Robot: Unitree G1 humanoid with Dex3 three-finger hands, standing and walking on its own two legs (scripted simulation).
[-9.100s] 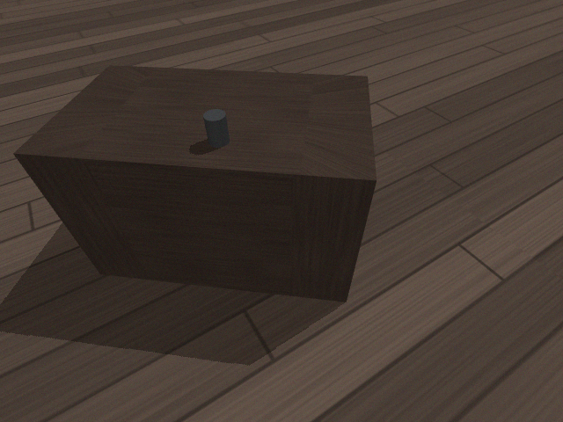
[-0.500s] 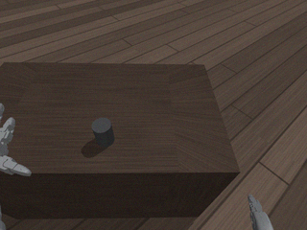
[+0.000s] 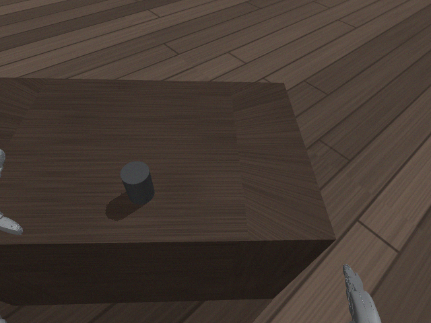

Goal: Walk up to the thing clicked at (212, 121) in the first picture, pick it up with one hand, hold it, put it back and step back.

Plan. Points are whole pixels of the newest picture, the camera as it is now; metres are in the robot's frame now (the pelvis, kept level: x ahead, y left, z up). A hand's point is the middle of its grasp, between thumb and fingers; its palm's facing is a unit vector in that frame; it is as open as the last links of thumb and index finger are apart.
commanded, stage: go down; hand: left
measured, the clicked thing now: (138, 183) +0.45 +0.18 -0.06
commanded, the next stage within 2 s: approach in 1.48 s
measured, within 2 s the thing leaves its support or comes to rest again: neither
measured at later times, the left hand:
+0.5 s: hand (8, 180) +0.37 +0.36 +0.08, palm faces +0.14 -0.99 +0.02, open 17.5 cm
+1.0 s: hand (11, 183) +0.37 +0.36 +0.07, palm faces +0.13 -0.99 +0.02, open 17.5 cm
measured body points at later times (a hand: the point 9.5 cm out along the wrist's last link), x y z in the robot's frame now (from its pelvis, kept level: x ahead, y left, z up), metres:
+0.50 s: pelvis -0.01 +0.00 -0.01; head +0.06 +0.03 +0.43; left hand +0.35 +0.41 +0.08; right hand +0.15 -0.26 -0.08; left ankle -0.02 +0.12 -0.72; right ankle +0.02 -0.14 -0.72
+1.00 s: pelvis +0.00 +0.00 -0.02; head +0.06 +0.03 +0.42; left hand +0.35 +0.41 +0.08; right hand +0.15 -0.25 -0.08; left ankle -0.02 +0.12 -0.72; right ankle +0.02 -0.14 -0.72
